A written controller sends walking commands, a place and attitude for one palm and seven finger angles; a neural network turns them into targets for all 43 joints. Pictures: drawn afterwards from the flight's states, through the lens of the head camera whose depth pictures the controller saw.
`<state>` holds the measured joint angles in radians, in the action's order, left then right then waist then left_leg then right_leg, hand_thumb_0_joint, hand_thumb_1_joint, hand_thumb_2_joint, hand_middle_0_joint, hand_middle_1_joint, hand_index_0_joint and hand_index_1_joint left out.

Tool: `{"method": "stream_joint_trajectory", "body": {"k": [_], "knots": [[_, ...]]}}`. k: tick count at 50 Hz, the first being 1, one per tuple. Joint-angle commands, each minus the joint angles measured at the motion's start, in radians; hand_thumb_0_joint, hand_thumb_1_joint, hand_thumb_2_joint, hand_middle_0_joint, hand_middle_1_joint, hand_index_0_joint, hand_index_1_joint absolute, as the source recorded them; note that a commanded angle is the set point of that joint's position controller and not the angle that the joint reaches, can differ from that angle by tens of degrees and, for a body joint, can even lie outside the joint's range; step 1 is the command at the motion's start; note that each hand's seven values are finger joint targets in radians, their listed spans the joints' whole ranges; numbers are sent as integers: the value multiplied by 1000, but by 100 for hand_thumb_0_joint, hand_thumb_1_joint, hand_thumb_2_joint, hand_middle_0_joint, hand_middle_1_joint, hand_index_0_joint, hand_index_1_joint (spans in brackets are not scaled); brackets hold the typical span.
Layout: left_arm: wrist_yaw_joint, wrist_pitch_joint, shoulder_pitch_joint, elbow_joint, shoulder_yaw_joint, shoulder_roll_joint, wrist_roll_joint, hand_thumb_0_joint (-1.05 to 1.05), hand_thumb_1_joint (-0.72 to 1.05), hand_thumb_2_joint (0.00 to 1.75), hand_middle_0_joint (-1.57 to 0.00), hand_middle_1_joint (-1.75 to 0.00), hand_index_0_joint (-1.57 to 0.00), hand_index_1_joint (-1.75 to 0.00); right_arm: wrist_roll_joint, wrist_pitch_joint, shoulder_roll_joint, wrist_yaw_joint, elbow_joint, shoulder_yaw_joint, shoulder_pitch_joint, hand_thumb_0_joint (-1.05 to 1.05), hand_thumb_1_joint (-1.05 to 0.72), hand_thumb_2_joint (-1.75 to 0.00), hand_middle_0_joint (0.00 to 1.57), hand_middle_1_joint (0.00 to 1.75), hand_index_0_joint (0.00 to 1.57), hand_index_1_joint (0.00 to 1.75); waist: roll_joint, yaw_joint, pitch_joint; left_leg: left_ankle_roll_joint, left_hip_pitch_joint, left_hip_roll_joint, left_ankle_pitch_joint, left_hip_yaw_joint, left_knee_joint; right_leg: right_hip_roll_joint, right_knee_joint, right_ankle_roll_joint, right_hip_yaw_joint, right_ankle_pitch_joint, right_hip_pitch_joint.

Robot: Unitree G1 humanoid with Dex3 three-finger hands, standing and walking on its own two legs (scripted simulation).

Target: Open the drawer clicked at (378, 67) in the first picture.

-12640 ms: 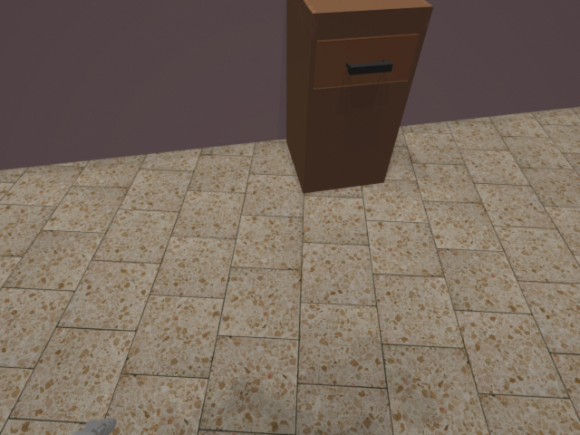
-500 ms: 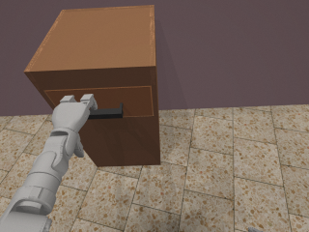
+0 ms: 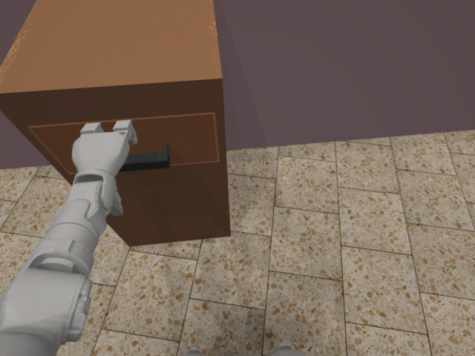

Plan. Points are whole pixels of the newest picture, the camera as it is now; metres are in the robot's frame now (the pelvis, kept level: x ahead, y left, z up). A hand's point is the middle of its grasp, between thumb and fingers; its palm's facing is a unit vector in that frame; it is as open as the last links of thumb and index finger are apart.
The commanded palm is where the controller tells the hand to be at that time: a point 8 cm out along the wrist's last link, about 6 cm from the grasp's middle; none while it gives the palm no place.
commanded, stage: move the hooked fingers above the handle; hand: left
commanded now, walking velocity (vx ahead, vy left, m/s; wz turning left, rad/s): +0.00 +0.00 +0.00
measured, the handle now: (134, 155) +0.56 +0.24 -0.08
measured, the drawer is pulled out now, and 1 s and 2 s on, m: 0.00 0.00 0.00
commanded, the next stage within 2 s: lower the fingers behind the handle in 1.10 s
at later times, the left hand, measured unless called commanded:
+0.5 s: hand (129, 155) +0.51 +0.22 -0.02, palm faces -0.05 -0.02 -1.00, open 13.7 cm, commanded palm +0.50 +0.21 +0.03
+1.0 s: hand (126, 158) +0.50 +0.23 -0.02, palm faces -0.07 -0.03 -1.00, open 13.8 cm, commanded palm +0.49 +0.22 +0.03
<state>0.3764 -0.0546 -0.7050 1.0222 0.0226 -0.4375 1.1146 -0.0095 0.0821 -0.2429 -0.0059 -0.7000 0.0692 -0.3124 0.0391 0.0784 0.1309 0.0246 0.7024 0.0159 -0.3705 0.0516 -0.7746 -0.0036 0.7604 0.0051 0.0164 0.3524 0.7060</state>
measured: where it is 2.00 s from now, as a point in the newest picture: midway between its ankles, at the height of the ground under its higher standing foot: outside the picture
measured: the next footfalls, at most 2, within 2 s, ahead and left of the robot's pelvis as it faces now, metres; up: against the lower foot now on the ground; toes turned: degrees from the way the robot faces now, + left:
none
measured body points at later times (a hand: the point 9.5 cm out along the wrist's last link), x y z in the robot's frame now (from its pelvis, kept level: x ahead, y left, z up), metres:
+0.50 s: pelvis -0.01 +0.01 -0.03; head +0.13 +0.01 +0.40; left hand +0.51 +0.22 +0.03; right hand -0.04 -0.26 -0.15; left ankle -0.01 +0.10 -0.71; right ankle +0.00 -0.12 -0.71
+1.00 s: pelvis +0.00 +0.01 -0.02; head +0.13 +0.01 +0.41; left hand +0.50 +0.22 +0.03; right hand -0.02 -0.27 -0.15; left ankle -0.01 +0.10 -0.71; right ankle +0.00 -0.12 -0.71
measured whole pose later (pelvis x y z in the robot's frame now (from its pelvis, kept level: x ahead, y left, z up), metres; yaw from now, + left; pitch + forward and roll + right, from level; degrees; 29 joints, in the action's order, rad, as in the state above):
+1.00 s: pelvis +0.00 +0.01 -0.02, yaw -1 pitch +24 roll -2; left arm 0.39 -0.02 -0.90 1.17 0.00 -0.50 1.11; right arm -0.04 0.08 -0.25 0.01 -0.72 0.05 -0.36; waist 0.06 0.15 0.16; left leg 0.03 0.94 0.04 -0.43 0.03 -0.94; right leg 0.01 0.88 0.00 0.03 0.39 0.92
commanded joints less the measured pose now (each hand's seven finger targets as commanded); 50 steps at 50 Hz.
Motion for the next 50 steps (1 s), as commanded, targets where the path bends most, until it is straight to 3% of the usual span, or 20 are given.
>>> {"method": "stream_joint_trajectory", "body": {"k": [1,3,5,8,9,14,15,19,23,26,28,30,33,35,38,41,44,46,49,50], "knots": [[46,-4,-449,-132,-39,-216,-4,0,-50,30,-30,-120,-30,-120,-10,-24,-161,-3,54,59,-131,0,-90,-90,20,30,20,30,12,33,391,19,-216,-37,356,-30,22,53,-47,34,8,-308,-122],[49,-9,-484,-108,-52,-235,-4,0,-50,30,-30,-120,-30,-120,-16,-24,-168,-4,43,58,-144,0,-90,-90,20,30,20,30,-9,44,399,19,-190,-35,356,-39,8,54,-33,34,12,-302,-108],[57,-13,-522,-113,-54,-247,8,0,-50,30,-30,-120,-30,-120,-19,-25,-172,-2,36,61,-162,0,-90,-90,20,30,20,30,27,48,437,16,-203,-30,374,-48,-12,55,-12,35,14,-298,-69],[72,-5,-570,-71,-35,-219,11,0,-50,30,-30,-120,-30,-120,-28,-25,-174,4,20,62,-177,0,-90,-90,20,30,20,30,41,73,424,12,-191,-24,380,-60,-36,58,5,37,23,-273,-7],[78,-1,-583,-60,-55,-253,12,0,-50,30,-30,-120,-30,-120,-28,-25,-181,5,17,61,-188,0,-90,-90,20,30,20,30,41,73,435,14,-179,-24,365,-60,-43,59,9,34,19,-267,-6],[89,29,-652,-18,-73,-306,26,0,-50,30,-30,-120,-30,-120,-36,-21,-192,6,6,55,-213,0,-90,-90,20,30,20,30,89,84,501,9,-164,-22,391,-72,-81,60,49,35,24,-269,35],[87,38,-657,6,-51,-279,21,0,-50,30,-30,-120,-30,-120,-37,-19,-191,6,5,54,-217,0,-90,-90,20,30,20,30,74,99,487,11,-154,-21,387,-70,-88,62,48,32,25,-269,43],[69,51,-661,42,-83,-340,15,0,-50,30,-30,-120,-30,-120,-41,-16,-200,5,2,45,-233,0,-90,-90,20,30,20,30,69,101,516,17,-106,-22,379,-64,-110,61,62,28,18,-292,23],[47,45,-661,16,-83,-342,13,0,-50,30,-30,-120,-30,-120,-42,-12,-202,3,5,44,-245,0,-90,-90,20,30,20,30,76,97,541,15,-119,-15,405,-70,-116,64,71,29,24,-298,25],[46,54,-648,25,-57,-310,8,0,-50,30,-30,-120,-30,-120,-36,-7,-198,3,3,43,-251,0,-90,-90,20,30,20,30,77,101,500,17,-109,-16,371,-65,-107,65,52,27,25,-269,38],[41,51,-667,34,-49,-301,1,0,-50,30,-30,-120,-30,-120,-35,-7,-198,-1,0,42,-249,0,-90,-90,20,30,20,30,47,117,477,19,-92,-14,340,-72,-105,64,48,26,25,-248,49],[37,33,-680,0,-77,-352,1,0,-50,30,-30,-120,-30,-120,-35,-9,-201,-4,1,39,-255,0,-90,-90,20,30,20,30,65,105,505,22,-92,-17,324,-69,-104,63,49,26,19,-245,30],[35,8,-692,-29,-65,-333,4,0,-50,30,-30,-120,-30,-120,-37,-14,-194,-6,2,40,-252,0,-90,-90,20,30,20,30,100,110,507,19,-121,-12,348,-72,-108,65,53,29,23,-246,52],[44,-1,-663,-40,-68,-326,9,0,-50,30,-30,-120,-30,-120,-38,-16,-192,-5,5,43,-253,0,-90,-90,20,30,20,30,115,96,530,14,-143,-11,372,-77,-114,66,59,31,25,-251,61],[58,9,-656,-19,-63,-303,3,0,-50,30,-30,-120,-30,-120,-40,-14,-191,1,-2,42,-252,0,-90,-90,20,30,20,30,107,100,501,13,-137,-9,389,-74,-112,67,58,31,31,-259,63],[64,32,-642,4,-71,-326,4,0,-50,30,-30,-120,-30,-120,-36,-8,-194,3,3,38,-247,0,-90,-90,20,30,20,30,75,100,489,17,-103,-15,362,-66,-108,65,51,27,26,-268,33],[62,31,-645,-33,-79,-334,2,0,-50,30,-30,-120,-30,-120,-36,-6,-195,2,6,42,-249,0,-90,-90,20,30,20,30,74,97,535,18,-131,-16,400,-65,-110,63,51,25,22,-312,1],[55,28,-627,-39,-73,-323,1,0,-50,30,-30,-120,-30,-120,-35,-4,-191,1,6,42,-242,0,-90,-90,20,30,20,30,86,91,520,15,-142,-14,409,-63,-106,64,47,26,23,-316,0],[47,18,-627,-41,-37,-269,-8,0,-50,30,-30,-120,-30,-120,-34,-6,-186,1,3,46,-244,0,-90,-90,20,30,20,30,84,105,499,16,-160,-12,417,-66,-104,64,37,26,25,-312,18],[48,14,-630,-53,-60,-299,-9,0,-50,30,-30,-120,-30,-120,-34,-6,-189,-1,-1,46,-241,0,-90,-90,20,30,20,30,79,101,501,17,-155,-11,411,-63,-105,64,39,25,23,-314,10]]}}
